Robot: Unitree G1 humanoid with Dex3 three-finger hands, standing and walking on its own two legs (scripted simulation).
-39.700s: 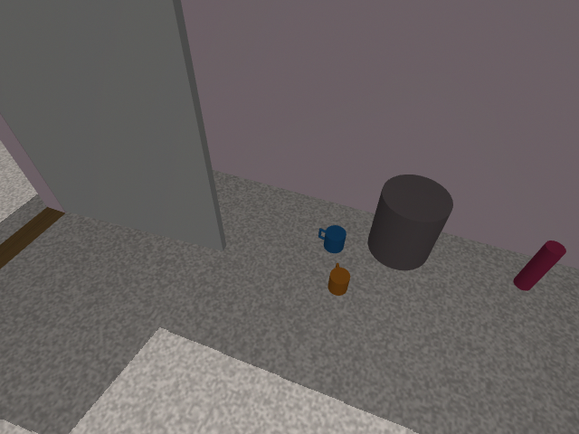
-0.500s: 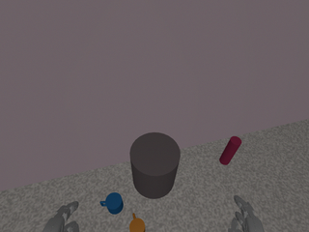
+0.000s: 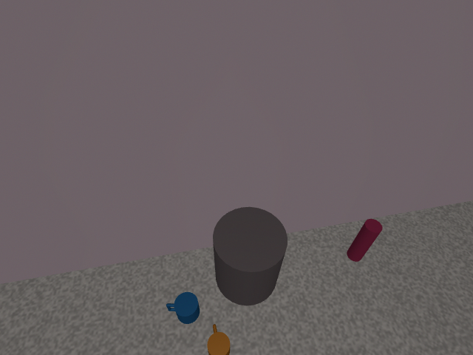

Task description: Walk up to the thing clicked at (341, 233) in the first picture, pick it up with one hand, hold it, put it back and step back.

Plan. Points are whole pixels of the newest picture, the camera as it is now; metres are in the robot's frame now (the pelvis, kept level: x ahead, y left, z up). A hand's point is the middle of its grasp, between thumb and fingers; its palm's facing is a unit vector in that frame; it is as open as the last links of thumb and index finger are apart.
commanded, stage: stand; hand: left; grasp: from above
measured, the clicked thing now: (183, 307) +0.45 +0.22 -0.71
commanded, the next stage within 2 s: none
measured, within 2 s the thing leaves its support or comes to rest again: neither
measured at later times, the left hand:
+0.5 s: hand out of the picture +0.02 +0.24 -0.14, palm faces +0.05 -0.93 -0.35, open 7.4 cm
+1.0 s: hand out of the picture +0.06 +0.24 -0.13, palm faces +0.03 -0.94 -0.33, open 7.4 cm
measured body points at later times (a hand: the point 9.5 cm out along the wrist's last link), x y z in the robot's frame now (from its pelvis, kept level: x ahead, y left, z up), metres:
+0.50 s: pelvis -0.01 -0.01 +0.02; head -0.02 -0.01 +0.47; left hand +0.02 +0.29 -0.11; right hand +0.05 -0.29 -0.12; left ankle +0.02 +0.13 -0.72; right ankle +0.01 -0.14 -0.72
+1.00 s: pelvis +0.00 -0.01 +0.03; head +0.01 -0.01 +0.48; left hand +0.06 +0.29 -0.11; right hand +0.06 -0.29 -0.11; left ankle +0.02 +0.13 -0.72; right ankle +0.01 -0.14 -0.72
